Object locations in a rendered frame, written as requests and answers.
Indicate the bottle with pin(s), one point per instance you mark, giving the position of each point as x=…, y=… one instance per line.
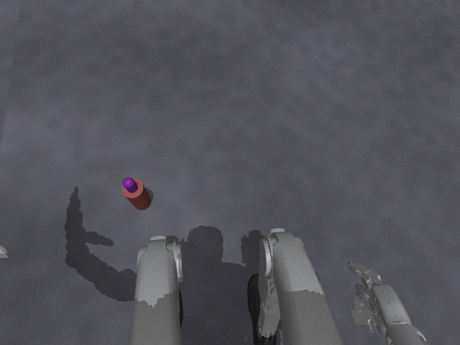
x=135, y=192

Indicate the right robot arm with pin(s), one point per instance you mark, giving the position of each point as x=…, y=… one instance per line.
x=403, y=334

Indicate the right robot hand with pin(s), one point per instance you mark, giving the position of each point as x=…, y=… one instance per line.
x=382, y=299

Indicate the right robot foot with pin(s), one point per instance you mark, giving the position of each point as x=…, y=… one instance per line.
x=254, y=309

